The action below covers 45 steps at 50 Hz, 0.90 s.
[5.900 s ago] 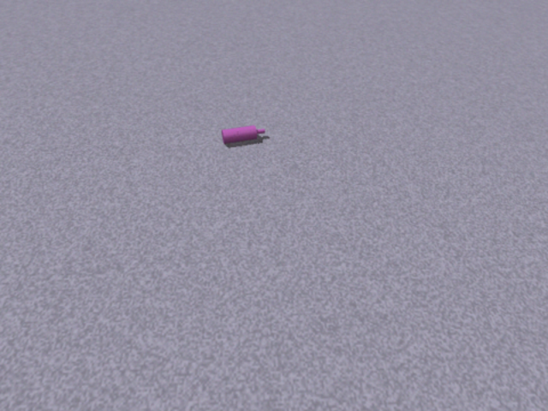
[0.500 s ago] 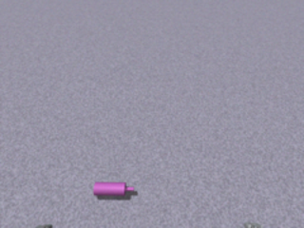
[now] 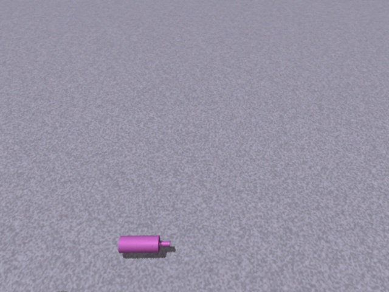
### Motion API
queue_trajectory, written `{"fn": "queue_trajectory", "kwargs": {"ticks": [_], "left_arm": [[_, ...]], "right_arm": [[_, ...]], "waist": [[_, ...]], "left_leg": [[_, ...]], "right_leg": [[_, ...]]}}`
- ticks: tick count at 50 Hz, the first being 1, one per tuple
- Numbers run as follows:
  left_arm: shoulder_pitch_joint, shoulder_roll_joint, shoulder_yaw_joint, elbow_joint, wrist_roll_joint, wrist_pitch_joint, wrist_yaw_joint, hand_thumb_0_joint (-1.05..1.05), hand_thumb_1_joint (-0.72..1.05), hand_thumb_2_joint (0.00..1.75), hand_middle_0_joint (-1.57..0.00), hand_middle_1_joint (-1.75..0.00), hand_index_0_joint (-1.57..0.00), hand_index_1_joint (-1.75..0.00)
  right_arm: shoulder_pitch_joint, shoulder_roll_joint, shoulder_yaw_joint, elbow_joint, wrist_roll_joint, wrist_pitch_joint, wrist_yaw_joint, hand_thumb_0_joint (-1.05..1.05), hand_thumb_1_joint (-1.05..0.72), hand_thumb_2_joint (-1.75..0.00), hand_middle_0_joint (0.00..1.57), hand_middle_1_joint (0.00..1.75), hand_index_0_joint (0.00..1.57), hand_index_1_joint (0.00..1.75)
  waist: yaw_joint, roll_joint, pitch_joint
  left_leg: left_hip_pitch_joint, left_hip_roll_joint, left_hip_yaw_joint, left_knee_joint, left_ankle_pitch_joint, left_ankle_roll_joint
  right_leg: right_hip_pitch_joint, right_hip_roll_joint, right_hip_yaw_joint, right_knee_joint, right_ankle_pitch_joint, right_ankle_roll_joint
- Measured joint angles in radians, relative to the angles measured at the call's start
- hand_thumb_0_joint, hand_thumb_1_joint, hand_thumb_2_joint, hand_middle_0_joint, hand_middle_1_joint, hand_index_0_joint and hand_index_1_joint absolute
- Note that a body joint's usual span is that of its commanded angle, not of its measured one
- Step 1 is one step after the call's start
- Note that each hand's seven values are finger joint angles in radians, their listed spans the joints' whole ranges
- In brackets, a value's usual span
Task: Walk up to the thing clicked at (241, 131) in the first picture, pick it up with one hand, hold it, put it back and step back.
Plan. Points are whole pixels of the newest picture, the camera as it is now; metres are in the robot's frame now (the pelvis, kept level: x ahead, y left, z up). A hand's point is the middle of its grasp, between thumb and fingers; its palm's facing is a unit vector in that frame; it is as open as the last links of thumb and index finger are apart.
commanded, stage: walk up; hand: left
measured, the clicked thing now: (145, 244) +0.43 +0.23 -0.74
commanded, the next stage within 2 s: none
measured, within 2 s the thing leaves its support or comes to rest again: neither
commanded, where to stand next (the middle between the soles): +0.07 +0.02 m, yaw +0 degrees
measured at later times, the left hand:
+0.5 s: hand out of the picture +0.09 +0.37 -0.19, palm faces -0.04 -0.92 -0.38, open 7.3 cm
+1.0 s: hand out of the picture +0.12 +0.27 -0.17, palm faces -0.08 -0.91 -0.40, open 7.3 cm
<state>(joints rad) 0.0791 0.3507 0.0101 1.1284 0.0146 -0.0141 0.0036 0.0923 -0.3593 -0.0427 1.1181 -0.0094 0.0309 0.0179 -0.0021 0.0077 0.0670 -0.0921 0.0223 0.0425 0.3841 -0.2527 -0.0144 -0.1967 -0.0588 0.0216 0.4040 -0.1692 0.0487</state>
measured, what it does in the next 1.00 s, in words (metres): steps on the spot: left foot, then right foot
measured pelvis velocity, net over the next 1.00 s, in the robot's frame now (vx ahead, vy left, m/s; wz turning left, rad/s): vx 0.00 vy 0.01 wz -0.05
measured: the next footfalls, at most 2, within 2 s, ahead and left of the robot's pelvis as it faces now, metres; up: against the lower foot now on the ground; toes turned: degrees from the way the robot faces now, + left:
left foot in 0.30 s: +0.10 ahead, +0.19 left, +0.00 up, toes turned +2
right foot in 0.78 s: +0.05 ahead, -0.14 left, +0.00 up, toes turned -5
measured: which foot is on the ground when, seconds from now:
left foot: down 0.00-0.08, up 0.10-0.28, down 0.30-0.78, up 0.80-1.00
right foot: down 0.00-0.30, up 0.32-0.76, down 0.78-1.00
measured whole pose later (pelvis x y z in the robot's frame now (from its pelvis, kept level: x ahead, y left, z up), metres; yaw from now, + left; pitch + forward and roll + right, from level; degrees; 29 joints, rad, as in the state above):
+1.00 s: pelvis +0.00 +0.01 -0.04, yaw -3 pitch -2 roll -1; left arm 0.19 0.36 0.05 0.86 0.03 -0.02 -0.01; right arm 0.28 -0.43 -0.06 0.88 -0.04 0.04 0.00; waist -0.01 0.05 0.11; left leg -0.47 0.00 -0.03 1.04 -0.52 0.02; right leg -0.37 -0.05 0.00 0.80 -0.40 0.02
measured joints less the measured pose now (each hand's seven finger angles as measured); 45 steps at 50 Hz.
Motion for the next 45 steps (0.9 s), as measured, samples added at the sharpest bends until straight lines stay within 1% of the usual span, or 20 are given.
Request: {"fn": "queue_trajectory", "kwargs": {"ticks": [3, 6, 7, 9, 12, 14, 15, 16, 18, 21, 24, 27, 32, 36, 38, 39, 40, 42, 43, 45], "left_arm": [[0.006, -0.001, 0.003, -0.008, 0.003, -0.003, 0.000, 0.00, 0.91, 0.89, -0.20, -0.30, -0.21, -0.30], [0.053, -0.005, 0.021, -0.045, 0.017, -0.028, 0.003, 0.00, 0.91, 0.89, -0.20, -0.30, -0.21, -0.30], [0.071, -0.005, 0.027, -0.059, 0.022, -0.035, 0.006, 0.00, 0.91, 0.89, -0.20, -0.30, -0.21, -0.30], [0.105, 0.001, 0.034, -0.081, 0.028, -0.045, 0.013, 0.00, 0.90, 0.89, -0.20, -0.30, -0.21, -0.30], [0.148, 0.029, 0.045, -0.097, 0.035, -0.039, 0.014, 0.00, 0.90, 0.89, -0.21, -0.30, -0.21, -0.30], [0.161, 0.058, 0.048, -0.097, 0.031, -0.017, 0.009, 0.00, 0.90, 0.89, -0.21, -0.30, -0.21, -0.30], [0.160, 0.071, 0.049, -0.098, 0.022, 0.000, 0.008, 0.00, 0.90, 0.89, -0.20, -0.30, -0.21, -0.30], [0.152, 0.084, 0.053, -0.100, 0.015, 0.022, 0.009, 0.00, 0.90, 0.89, -0.20, -0.30, -0.21, -0.30], [0.128, 0.101, 0.062, -0.108, 0.004, 0.064, 0.015, 0.00, 0.91, 0.89, -0.20, -0.30, -0.21, -0.30], [0.100, 0.124, 0.071, -0.150, 0.007, 0.102, 0.006, 0.00, 0.91, 0.89, -0.20, -0.30, -0.20, -0.30], [0.097, 0.140, 0.087, -0.208, 0.024, 0.122, -0.024, 0.00, 0.91, 0.90, -0.20, -0.30, -0.20, -0.29], [0.107, 0.146, 0.098, -0.248, 0.037, 0.132, -0.049, 0.00, 0.91, 0.90, -0.20, -0.30, -0.20, -0.29], [0.103, 0.140, 0.100, -0.275, 0.033, 0.134, -0.069, 0.00, 0.91, 0.90, -0.20, -0.30, -0.20, -0.29], [0.081, 0.116, 0.091, -0.269, 0.010, 0.115, -0.069, 0.00, 0.91, 0.90, -0.20, -0.30, -0.20, -0.29], [0.079, 0.099, 0.088, -0.266, 0.004, 0.096, -0.067, 0.00, 0.91, 0.90, -0.20, -0.30, -0.20, -0.29], [0.081, 0.090, 0.089, -0.266, 0.005, 0.084, -0.065, 0.00, 0.91, 0.89, -0.20, -0.30, -0.20, -0.29], [0.079, 0.073, 0.090, -0.266, 0.012, 0.075, -0.060, 0.00, 0.91, 0.89, -0.20, -0.30, -0.20, -0.29], [0.079, 0.046, 0.077, -0.272, 0.022, 0.068, -0.055, 0.00, 0.91, 0.89, -0.20, -0.30, -0.20, -0.30], [0.078, 0.032, 0.068, -0.270, 0.021, 0.065, -0.051, 0.00, 0.91, 0.89, -0.20, -0.30, -0.21, -0.30], [0.079, 0.010, 0.051, -0.262, 0.017, 0.053, -0.042, 0.00, 0.91, 0.89, -0.20, -0.30, -0.21, -0.30]], "right_arm": [[0.005, -0.003, -0.006, -0.014, -0.009, 0.006, 0.007, 0.01, -0.90, -0.90, 0.21, 0.30, 0.20, 0.30], [0.035, -0.030, -0.027, -0.063, -0.038, 0.025, 0.036, 0.01, -0.90, -0.90, 0.21, 0.30, 0.20, 0.30], [0.044, -0.042, -0.035, -0.077, -0.046, 0.033, 0.045, 0.01, -0.90, -0.90, 0.21, 0.30, 0.20, 0.30], [0.059, -0.067, -0.049, -0.101, -0.052, 0.039, 0.058, 0.01, -0.90, -0.90, 0.21, 0.30, 0.20, 0.30], [0.083, -0.089, -0.066, -0.128, -0.048, 0.032, 0.070, 0.01, -0.90, -0.90, 0.20, 0.30, 0.20, 0.29], [0.096, -0.091, -0.069, -0.128, -0.034, 0.011, 0.059, 0.01, -0.91, -0.90, 0.20, 0.30, 0.20, 0.29], [0.098, -0.090, -0.069, -0.124, -0.029, -0.003, 0.048, 0.01, -0.91, -0.90, 0.20, 0.30, 0.20, 0.29], [0.096, -0.078, -0.068, -0.120, -0.029, -0.015, 0.032, 0.01, -0.91, -0.90, 0.20, 0.30, 0.20, 0.29], [0.098, -0.048, -0.052, -0.121, -0.022, -0.026, 0.008, 0.01, -0.91, -0.90, 0.20, 0.30, 0.20, 0.29], [0.100, -0.003, -0.030, -0.135, -0.011, -0.036, -0.028, 0.01, -0.90, -0.90, 0.21, 0.30, 0.20, 0.30], [0.113, 0.018, -0.027, -0.168, -0.003, -0.056, -0.066, 0.01, -0.90, -0.90, 0.21, 0.30, 0.20, 0.30], [0.134, 0.009, -0.034, -0.206, -0.003, -0.076, -0.088, 0.01, -0.90, -0.90, 0.21, 0.30, 0.21, 0.30], [0.174, -0.042, -0.042, -0.259, -0.011, -0.102, -0.103, 0.00, -0.90, -0.90, 0.21, 0.30, 0.21, 0.30], [0.189, -0.091, -0.043, -0.283, -0.023, -0.083, -0.083, 0.00, -0.90, -0.90, 0.21, 0.30, 0.20, 0.30], [0.192, -0.114, -0.041, -0.289, -0.025, -0.061, -0.069, 0.01, -0.90, -0.90, 0.21, 0.30, 0.20, 0.30], [0.195, -0.125, -0.039, -0.291, -0.023, -0.051, -0.064, 0.01, -0.90, -0.90, 0.21, 0.30, 0.20, 0.30], [0.188, -0.134, -0.039, -0.286, -0.020, -0.040, -0.064, 0.01, -0.90, -0.90, 0.21, 0.30, 0.20, 0.30], [0.175, -0.127, -0.038, -0.264, -0.007, -0.020, -0.077, 0.01, -0.90, -0.90, 0.21, 0.30, 0.20, 0.30], [0.170, -0.122, -0.035, -0.252, 0.000, -0.016, -0.078, 0.01, -0.90, -0.90, 0.21, 0.30, 0.20, 0.30], [0.166, -0.110, -0.027, -0.237, 0.008, -0.017, -0.070, 0.01, -0.90, -0.90, 0.20, 0.30, 0.20, 0.30]], "waist": [[-0.002, 0.003, -0.004], [-0.007, 0.024, -0.020], [-0.003, 0.032, -0.023], [0.006, 0.047, -0.017], [0.012, 0.052, -0.003], [0.018, 0.036, 0.006], [0.020, 0.023, 0.013], [0.025, -0.002, 0.028], [0.019, -0.030, 0.048], [0.025, -0.068, 0.077], [0.037, -0.106, 0.095], [0.043, -0.130, 0.097], [0.032, -0.142, 0.100], [0.000, -0.115, 0.099], [-0.017, -0.087, 0.085], [-0.020, -0.071, 0.077], [-0.023, -0.043, 0.082], [-0.021, -0.023, 0.082], [-0.016, -0.014, 0.080], [-0.009, 0.007, 0.071]], "left_leg": [[-0.010, 0.002, -0.002, 0.020, -0.019, 0.006], [-0.092, -0.002, -0.024, 0.202, -0.180, 0.033], [-0.134, -0.007, -0.037, 0.289, -0.201, 0.037], [-0.209, -0.002, -0.056, 0.412, -0.203, 0.036], [-0.263, 0.030, -0.067, 0.411, -0.220, 0.030], [-0.240, 0.043, -0.062, 0.282, -0.121, 0.020], [-0.225, 0.038, -0.054, 0.233, -0.012, 0.002], [-0.226, 0.023, -0.038, 0.249, 0.003, -0.004], [-0.238, 0.011, -0.034, 0.277, -0.028, 0.004], [-0.231, 0.012, -0.026, 0.255, -0.025, 0.011], [-0.226, 0.019, -0.001, 0.243, -0.021, 0.011], [-0.230, 0.035, 0.025, 0.261, -0.035, 0.010], [-0.240, 0.078, 0.050, 0.310, -0.061, -0.004], [-0.268, 0.113, 0.035, 0.360, -0.079, -0.017], [-0.304, 0.132, 0.016, 0.410, -0.099, -0.018], [-0.330, 0.143, 0.004, 0.451, -0.118, -0.008], [-0.355, 0.145, -0.027, 0.505, -0.151, 0.014], [-0.394, 0.073, -0.100, 0.624, -0.270, 0.032], [-0.404, 0.038, -0.120, 0.668, -0.291, 0.035], [-0.406, -0.001, -0.122, 0.698, -0.279, 0.038]], "right_leg": [[-0.004, 0.002, -0.002, 0.009, -0.008, -0.007], [-0.023, 0.004, -0.012, 0.047, -0.046, -0.023], [-0.026, 0.002, -0.013, 0.050, -0.051, -0.029], [-0.021, 0.000, -0.015, 0.044, -0.054, -0.037], [-0.007, -0.015, -0.018, 0.050, -0.066, -0.029], [-0.017, -0.035, -0.008, 0.103, -0.099, -0.014], [-0.039, -0.047, 0.005, 0.162, -0.131, -0.020], [-0.069, -0.050, 0.042, 0.241, -0.180, -0.038], [-0.133, 0.010, 0.114, 0.414, -0.301, -0.058], [-0.234, 0.091, 0.136, 0.681, -0.338, -0.069], [-0.304, 0.118, 0.141, 0.836, -0.300, -0.063], [-0.340, 0.117, 0.160, 0.896, -0.274, -0.050], [-0.341, 0.062, 0.163, 0.806, -0.258, -0.035], [-0.270, 0.008, 0.081, 0.596, -0.268, -0.041], [-0.198, 0.010, 0.035, 0.450, -0.249, -0.046], [-0.167, 0.020, 0.020, 0.387, -0.237, -0.038], [-0.172, 0.036, 0.007, 0.403, -0.241, -0.023], [-0.189, 0.035, 0.003, 0.443, -0.253, -0.019], [-0.189, 0.033, 0.005, 0.442, -0.250, -0.023], [-0.184, 0.032, 0.005, 0.423, -0.238, -0.028]]}}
